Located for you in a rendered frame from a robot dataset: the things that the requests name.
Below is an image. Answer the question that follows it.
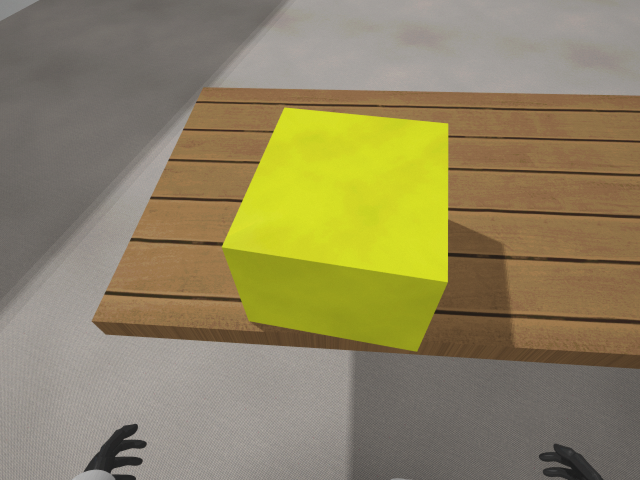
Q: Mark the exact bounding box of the carton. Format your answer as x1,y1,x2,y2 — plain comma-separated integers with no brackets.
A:
222,108,448,352

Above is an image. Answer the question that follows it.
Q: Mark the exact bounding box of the table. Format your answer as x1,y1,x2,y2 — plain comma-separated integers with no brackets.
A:
92,87,640,369

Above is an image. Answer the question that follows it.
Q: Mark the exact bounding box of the robot right hand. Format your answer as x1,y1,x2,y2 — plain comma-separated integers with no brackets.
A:
539,444,604,480

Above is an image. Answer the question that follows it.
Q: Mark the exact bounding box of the robot left hand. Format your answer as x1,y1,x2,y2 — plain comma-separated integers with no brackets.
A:
84,424,147,480

